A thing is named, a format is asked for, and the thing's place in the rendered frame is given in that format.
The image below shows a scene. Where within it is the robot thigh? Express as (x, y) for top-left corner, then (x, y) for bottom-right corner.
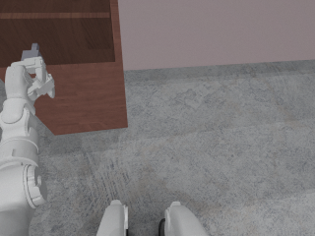
(164, 205), (209, 236)
(96, 204), (128, 236)

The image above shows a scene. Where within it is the robot left upper arm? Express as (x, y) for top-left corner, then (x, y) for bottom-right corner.
(0, 164), (48, 236)

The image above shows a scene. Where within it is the drawer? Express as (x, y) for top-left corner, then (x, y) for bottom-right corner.
(0, 0), (115, 68)

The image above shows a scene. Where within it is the robot left forearm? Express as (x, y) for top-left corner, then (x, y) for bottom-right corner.
(0, 97), (40, 171)

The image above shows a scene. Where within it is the cabinet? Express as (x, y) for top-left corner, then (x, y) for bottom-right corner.
(0, 0), (128, 136)

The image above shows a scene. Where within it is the left robot thigh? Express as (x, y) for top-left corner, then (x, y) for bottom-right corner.
(96, 204), (128, 236)

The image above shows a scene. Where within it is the handle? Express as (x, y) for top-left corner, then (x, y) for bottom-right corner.
(21, 43), (44, 61)

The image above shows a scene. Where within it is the robot left hand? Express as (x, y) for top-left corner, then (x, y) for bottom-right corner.
(5, 56), (55, 105)

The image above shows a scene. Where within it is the right robot thigh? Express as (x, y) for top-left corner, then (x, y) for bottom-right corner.
(164, 205), (209, 236)

